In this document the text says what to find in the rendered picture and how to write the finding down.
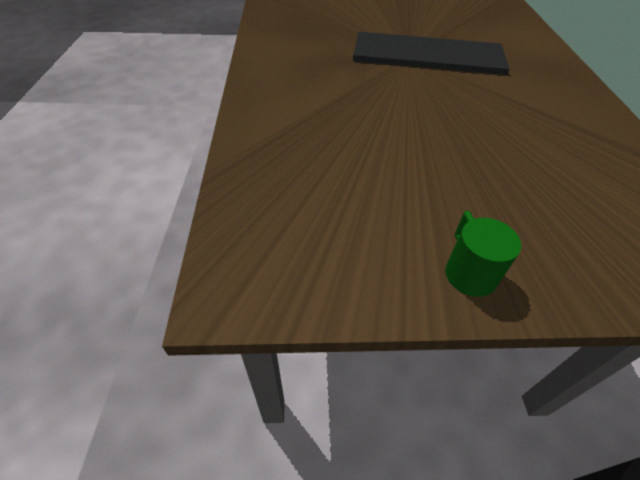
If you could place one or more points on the table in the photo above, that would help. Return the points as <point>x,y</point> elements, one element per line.
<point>333,190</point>

